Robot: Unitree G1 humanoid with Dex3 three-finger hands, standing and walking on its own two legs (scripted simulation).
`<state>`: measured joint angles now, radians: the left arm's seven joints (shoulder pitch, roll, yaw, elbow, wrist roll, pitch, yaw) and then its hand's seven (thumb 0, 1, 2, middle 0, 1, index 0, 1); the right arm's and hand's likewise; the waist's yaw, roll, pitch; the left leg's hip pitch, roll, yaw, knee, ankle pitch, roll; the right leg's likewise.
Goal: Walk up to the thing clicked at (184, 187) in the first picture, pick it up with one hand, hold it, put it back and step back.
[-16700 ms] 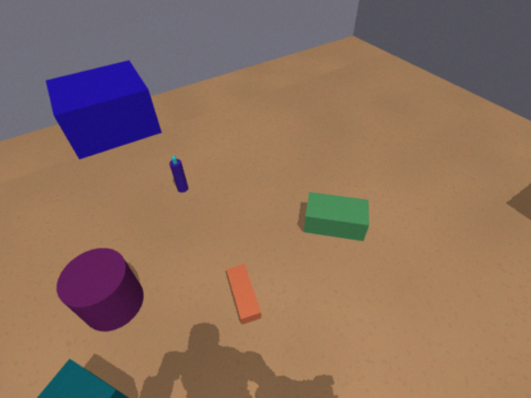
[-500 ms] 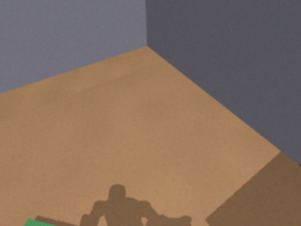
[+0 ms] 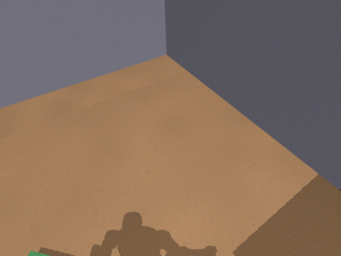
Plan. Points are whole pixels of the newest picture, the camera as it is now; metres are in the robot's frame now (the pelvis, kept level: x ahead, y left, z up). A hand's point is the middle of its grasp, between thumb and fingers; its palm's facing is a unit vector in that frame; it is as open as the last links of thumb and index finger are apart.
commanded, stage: walk up
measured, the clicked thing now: out of the picture +0.45 +1.39 -0.67
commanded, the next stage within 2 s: stand in 1.50 s
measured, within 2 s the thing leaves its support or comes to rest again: neither
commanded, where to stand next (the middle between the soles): +0.22 +0.03 m, yaw +3 degrees
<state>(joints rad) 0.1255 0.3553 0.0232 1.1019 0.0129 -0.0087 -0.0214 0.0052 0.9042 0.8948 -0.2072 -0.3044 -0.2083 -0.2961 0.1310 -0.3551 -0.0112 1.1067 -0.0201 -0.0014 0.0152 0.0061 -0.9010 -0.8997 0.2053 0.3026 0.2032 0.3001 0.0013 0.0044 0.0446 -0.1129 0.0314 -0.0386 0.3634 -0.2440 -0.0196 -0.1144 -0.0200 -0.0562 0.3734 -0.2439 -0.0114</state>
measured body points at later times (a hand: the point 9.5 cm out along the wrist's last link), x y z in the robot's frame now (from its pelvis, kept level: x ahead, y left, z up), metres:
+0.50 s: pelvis +0.11 +0.04 -0.01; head +0.13 +0.06 +0.44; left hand +0.14 +0.37 -0.14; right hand +0.14 -0.28 -0.11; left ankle +0.10 +0.16 -0.75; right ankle +0.19 -0.11 -0.71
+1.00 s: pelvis +0.19 +0.01 -0.02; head +0.22 +0.03 +0.43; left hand +0.29 +0.32 -0.15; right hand +0.28 -0.29 -0.14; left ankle +0.18 +0.14 -0.75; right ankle +0.25 -0.10 -0.75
